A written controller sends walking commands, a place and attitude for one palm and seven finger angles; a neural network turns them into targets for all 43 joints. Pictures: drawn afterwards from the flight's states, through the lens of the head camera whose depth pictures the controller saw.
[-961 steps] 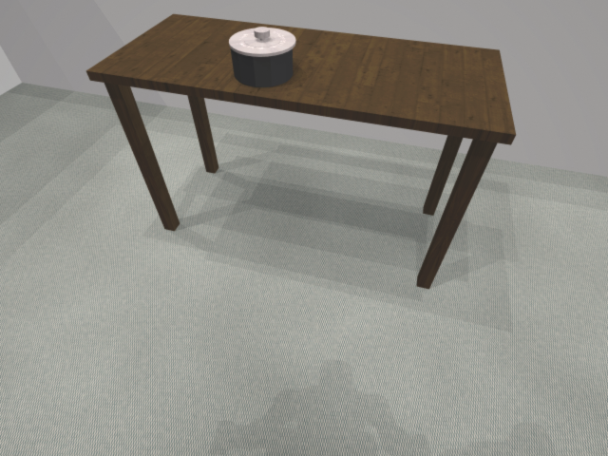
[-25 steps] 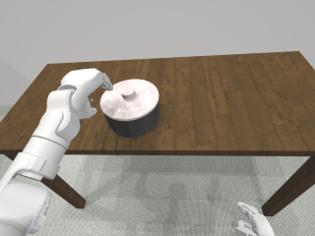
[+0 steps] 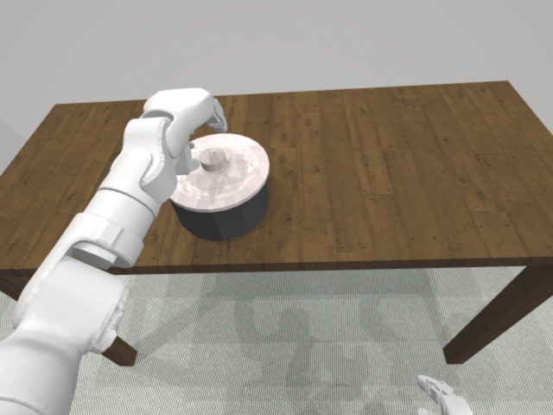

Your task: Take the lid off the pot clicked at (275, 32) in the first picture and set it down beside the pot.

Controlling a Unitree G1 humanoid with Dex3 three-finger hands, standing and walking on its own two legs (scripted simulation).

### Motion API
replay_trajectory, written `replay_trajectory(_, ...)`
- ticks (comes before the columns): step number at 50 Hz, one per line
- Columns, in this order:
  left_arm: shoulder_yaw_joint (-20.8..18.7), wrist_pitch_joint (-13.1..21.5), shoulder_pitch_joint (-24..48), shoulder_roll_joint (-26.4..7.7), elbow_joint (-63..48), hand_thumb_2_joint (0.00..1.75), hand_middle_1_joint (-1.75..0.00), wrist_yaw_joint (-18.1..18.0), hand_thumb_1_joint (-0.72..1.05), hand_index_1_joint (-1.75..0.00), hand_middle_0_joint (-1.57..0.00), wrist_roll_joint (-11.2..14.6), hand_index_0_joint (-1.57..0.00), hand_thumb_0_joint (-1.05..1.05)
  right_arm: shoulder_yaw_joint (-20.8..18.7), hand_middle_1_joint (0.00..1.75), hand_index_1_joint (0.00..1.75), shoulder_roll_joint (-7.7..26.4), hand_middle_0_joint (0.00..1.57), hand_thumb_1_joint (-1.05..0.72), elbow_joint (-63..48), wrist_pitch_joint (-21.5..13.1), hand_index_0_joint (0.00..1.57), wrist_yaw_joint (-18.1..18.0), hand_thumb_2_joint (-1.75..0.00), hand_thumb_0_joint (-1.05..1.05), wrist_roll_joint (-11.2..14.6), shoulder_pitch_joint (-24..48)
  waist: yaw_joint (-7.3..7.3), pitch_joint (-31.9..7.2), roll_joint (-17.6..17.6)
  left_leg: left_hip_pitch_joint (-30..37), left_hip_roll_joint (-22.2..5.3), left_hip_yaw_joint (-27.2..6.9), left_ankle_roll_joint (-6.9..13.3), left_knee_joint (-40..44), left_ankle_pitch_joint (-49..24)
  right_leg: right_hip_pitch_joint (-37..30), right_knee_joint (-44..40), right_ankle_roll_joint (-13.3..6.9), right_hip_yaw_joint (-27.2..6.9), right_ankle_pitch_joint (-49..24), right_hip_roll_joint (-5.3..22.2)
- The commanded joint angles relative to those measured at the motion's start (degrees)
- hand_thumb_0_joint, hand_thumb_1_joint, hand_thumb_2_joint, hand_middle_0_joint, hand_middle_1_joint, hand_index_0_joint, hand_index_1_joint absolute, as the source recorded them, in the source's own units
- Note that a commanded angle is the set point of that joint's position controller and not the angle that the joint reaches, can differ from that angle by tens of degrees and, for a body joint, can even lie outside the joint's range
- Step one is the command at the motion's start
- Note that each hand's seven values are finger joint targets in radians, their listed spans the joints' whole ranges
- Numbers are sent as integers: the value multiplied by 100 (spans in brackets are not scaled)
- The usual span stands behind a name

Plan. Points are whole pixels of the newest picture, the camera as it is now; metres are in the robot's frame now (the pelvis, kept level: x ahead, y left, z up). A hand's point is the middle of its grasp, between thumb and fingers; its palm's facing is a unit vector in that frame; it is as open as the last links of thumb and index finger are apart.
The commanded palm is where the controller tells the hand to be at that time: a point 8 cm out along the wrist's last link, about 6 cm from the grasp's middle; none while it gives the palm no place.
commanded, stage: move the open hand above the knob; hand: left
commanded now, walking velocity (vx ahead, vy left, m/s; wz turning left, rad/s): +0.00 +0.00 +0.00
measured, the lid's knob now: (213, 159) +0.51 +0.11 +0.09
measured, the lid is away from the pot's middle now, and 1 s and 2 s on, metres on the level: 0.00 0.00 0.00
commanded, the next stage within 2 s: lower the open fingers around the knob in 1.00 s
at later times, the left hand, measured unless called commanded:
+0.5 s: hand (198, 141) +0.47 +0.11 +0.16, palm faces -0.24 -0.04 -0.97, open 10.1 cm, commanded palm +0.46 +0.11 +0.22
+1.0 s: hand (202, 133) +0.48 +0.10 +0.17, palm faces -0.24 -0.02 -0.97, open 10.1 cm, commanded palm +0.47 +0.11 +0.22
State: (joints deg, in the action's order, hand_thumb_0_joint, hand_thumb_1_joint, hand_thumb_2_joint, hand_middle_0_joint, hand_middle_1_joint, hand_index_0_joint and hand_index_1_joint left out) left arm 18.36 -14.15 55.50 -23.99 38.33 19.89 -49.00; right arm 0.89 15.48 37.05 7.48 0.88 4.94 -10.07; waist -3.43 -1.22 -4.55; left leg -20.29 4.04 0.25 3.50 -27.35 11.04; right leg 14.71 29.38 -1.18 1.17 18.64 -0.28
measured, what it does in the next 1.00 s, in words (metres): stands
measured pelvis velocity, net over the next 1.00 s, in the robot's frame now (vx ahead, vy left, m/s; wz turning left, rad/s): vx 0.00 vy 0.00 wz -0.01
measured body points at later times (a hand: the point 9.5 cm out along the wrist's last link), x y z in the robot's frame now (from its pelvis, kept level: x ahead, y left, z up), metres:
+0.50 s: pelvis +0.01 +0.01 +0.00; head +0.02 -0.03 +0.45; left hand +0.48 +0.11 +0.21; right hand +0.09 -0.25 -0.14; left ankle +0.03 +0.08 -0.74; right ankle -0.04 -0.10 -0.74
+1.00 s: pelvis +0.00 +0.00 +0.00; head +0.03 -0.03 +0.45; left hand +0.49 +0.10 +0.22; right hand +0.10 -0.26 -0.13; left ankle +0.03 +0.08 -0.74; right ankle -0.04 -0.10 -0.74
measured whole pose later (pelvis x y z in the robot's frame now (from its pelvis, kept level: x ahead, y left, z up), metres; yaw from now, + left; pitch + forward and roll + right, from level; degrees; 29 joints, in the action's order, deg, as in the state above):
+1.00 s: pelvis +0.00 +0.00 +0.00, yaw -1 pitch +6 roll +1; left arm 18.5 -15.6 63.9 -20.3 53.9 16.6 -51.1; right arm 0.8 15.4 38.9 6.4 -0.3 4.5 -13.0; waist -5.0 -3.6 -4.1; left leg -21.6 3.8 0.9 3.5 -26.4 10.7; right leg 16.5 28.8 -1.2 0.4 18.1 -0.5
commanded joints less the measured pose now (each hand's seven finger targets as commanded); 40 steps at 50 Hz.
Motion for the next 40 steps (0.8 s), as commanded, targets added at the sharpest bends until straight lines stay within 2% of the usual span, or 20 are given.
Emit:
replay_trajectory(1,-637,-135,3048,-1053,-55,150,-8,-401,-32,-8,-84,-258,-84,0,-202,30,30,671,20,-90,-588,-206,20,17,-90,0,-59,48,-22,-2248,549,1568,-75,-222,79,41,-1454,134,-262,-89,6,-2257,-99)
replay_trajectory(4,5,-269,3047,-140,200,150,-8,-344,-32,-8,-84,-240,-84,0,-260,30,30,669,20,-90,-604,-150,20,104,-90,0,-65,-14,-165,-2058,478,1657,-104,-279,57,-15,-1598,538,-301,-122,87,-2109,-123)
replay_trajectory(6,-245,-317,3391,-447,65,150,-8,-324,-32,-8,-84,-271,-84,0,-295,30,30,699,20,-90,-598,-148,20,94,-90,0,-89,-69,-171,-2302,618,1768,-104,-282,87,-36,-1533,428,-309,-95,43,-2115,-137)
replay_trajectory(7,-485,-275,3629,-788,-106,150,-8,-320,-32,-8,-84,-266,-84,0,-292,30,30,721,20,-90,-610,-165,20,61,-90,0,-90,-69,-168,-2495,616,1868,-111,-280,101,-15,-1528,313,-320,-91,-3,-2172,-118)
replay_trajectory(9,-829,-82,3900,-1165,-429,150,-8,-330,-32,-8,-84,-155,-84,0,-297,30,30,740,20,-90,-658,-239,20,-23,-90,0,-129,-136,-153,-2857,755,1934,-94,-290,165,-56,-1729,-10,-354,-81,-66,-2542,-91)
replay_trajectory(10,-942,14,4217,-1407,-690,150,-8,-372,-32,-8,-84,-233,-84,0,-290,30,30,714,20,-90,-643,-303,20,-40,-90,0,-132,-161,-130,-3117,669,2093,-98,-309,165,-49,-1858,-101,-293,-67,-91,-2671,-101)
replay_trajectory(11,-783,45,4206,-1222,-552,150,-8,-397,-32,-8,-84,-285,-84,0,-293,30,30,675,20,-90,-627,-339,20,-52,-90,0,-129,-169,-146,-3035,623,2135,-92,-324,163,-53,-1969,-3,-279,-76,-75,-2664,-121)
replay_trajectory(13,-651,-56,3765,-967,194,150,-8,-483,-32,-8,-84,-369,-84,0,-296,30,30,679,20,-90,-472,-314,20,-43,-90,0,-118,-304,-142,-2404,781,1905,-147,-335,120,37,-1837,365,-319,-91,38,-2296,-171)
replay_trajectory(14,-909,-83,3394,-1134,466,150,-8,-544,-32,-8,-84,-325,-84,0,-312,30,30,742,20,-90,-453,-284,20,-37,-90,0,-121,-383,-82,-2224,910,1662,-180,-301,128,78,-1814,279,-373,-109,38,-2298,-154)
replay_trajectory(16,-990,-199,3066,-1221,792,150,-8,-607,-32,-8,-84,-341,-84,0,-250,30,30,748,20,-90,-475,-292,20,-16,-90,0,-125,-298,36,-2087,1010,1410,-159,-220,91,150,-1568,159,-320,-93,34,-2229,-144)
replay_trajectory(17,-851,-227,3007,-1077,731,150,-8,-617,-32,-8,-84,-340,-84,0,-234,30,30,737,20,-90,-540,-293,20,-7,-90,0,-114,-220,52,-2079,897,1405,-158,-206,82,167,-1558,176,-301,-98,33,-2197,-127)
replay_trajectory(19,-404,-225,2952,-456,283,150,-8,-544,-32,-8,-84,-286,-84,0,-292,30,30,675,20,-90,-689,-285,20,58,-90,0,-108,-118,9,-2319,664,1680,-160,-231,102,46,-1973,233,-301,-112,18,-2414,-93)
replay_trajectory(23,-520,-230,3610,-835,-482,150,-8,-459,-32,-8,-84,-340,-84,0,-319,30,30,695,20,-90,-718,-261,20,46,-90,0,-89,-74,-104,-2651,567,2061,-154,-268,136,-12,-1912,218,-335,-88,-24,-2376,-123)
replay_trajectory(26,-477,-142,4134,-899,-503,150,-8,-473,-32,-8,-84,-260,-84,0,-296,30,30,667,20,-90,-614,-325,20,-36,-90,0,-59,-123,-222,-2451,618,1998,-121,-280,168,39,-1465,333,-413,-66,-24,-2161,-146)
replay_trajectory(28,-638,-140,3945,-1086,-139,150,-8,-523,-32,-8,-84,-303,-84,0,-277,30,30,686,20,-90,-528,-361,20,-80,-90,0,-63,-171,-170,-2347,685,1925,-121,-291,157,84,-1336,376,-421,-80,-26,-2006,-154)
replay_trajectory(29,-642,-113,3858,-1009,-58,150,-8,-534,-32,-8,-84,-222,-84,0,-271,30,30,695,20,-90,-536,-357,20,-93,-90,0,-74,-209,-176,-2277,705,1801,-114,-287,165,89,-1352,335,-460,-96,-22,-2056,-133)
replay_trajectory(32,-506,-215,3609,-869,396,150,-8,-537,-32,-8,-84,-313,-84,0,-249,30,30,694,20,-90,-457,-321,20,-97,-90,0,-61,-158,-156,-2068,839,1626,-123,-240,137,137,-1097,403,-444,-86,-18,-1843,-127)
replay_trajectory(34,-170,-196,3525,-360,338,150,-8,-463,-32,-8,-84,-242,-84,0,-259,30,30,661,20,-90,-550,-311,20,-50,-90,0,-63,-99,-182,-2164,698,1720,-102,-249,129,73,-1283,467,-426,-107,-12,-1957,-99)
replay_trajectory(36,-43,-245,3475,-231,408,150,-8,-390,-32,-8,-84,-264,-84,0,-262,30,30,653,20,-90,-556,-266,20,-24,-90,0,-63,-40,-208,-2154,631,1792,-92,-251,120,39,-1238,550,-421,-91,-11,-1895,-112)
replay_trajectory(40,-346,-122,4120,-700,8,150,-8,-356,-32,-8,-84,-206,-84,0,-241,30,30,685,20,-90,-571,-278,20,-82,-90,0,-67,-60,-252,-2340,646,1802,-75,-259,154,36,-1190,357,-442,-84,-69,-2037,-98)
